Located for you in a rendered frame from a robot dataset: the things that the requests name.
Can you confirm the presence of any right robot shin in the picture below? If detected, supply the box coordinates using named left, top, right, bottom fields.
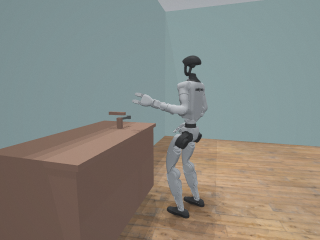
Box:
left=182, top=164, right=200, bottom=201

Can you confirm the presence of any right robot upper arm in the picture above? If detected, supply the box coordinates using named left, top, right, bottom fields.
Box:
left=201, top=83, right=208, bottom=113

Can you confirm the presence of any left robot upper arm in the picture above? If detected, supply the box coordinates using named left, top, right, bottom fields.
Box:
left=177, top=81, right=190, bottom=117

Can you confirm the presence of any left robot thigh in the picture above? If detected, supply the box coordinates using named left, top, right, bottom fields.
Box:
left=166, top=132, right=190, bottom=179

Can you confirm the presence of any left robot hand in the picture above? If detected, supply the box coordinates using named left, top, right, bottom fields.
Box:
left=132, top=92, right=153, bottom=107

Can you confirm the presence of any tap lever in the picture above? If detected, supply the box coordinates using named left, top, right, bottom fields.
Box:
left=122, top=115, right=131, bottom=120

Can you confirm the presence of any counter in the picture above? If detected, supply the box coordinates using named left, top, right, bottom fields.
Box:
left=0, top=111, right=156, bottom=240

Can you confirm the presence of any right robot hand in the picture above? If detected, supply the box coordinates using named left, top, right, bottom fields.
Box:
left=173, top=122, right=185, bottom=135

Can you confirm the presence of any robot left forearm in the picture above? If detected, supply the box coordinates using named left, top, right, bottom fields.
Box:
left=151, top=99, right=186, bottom=115

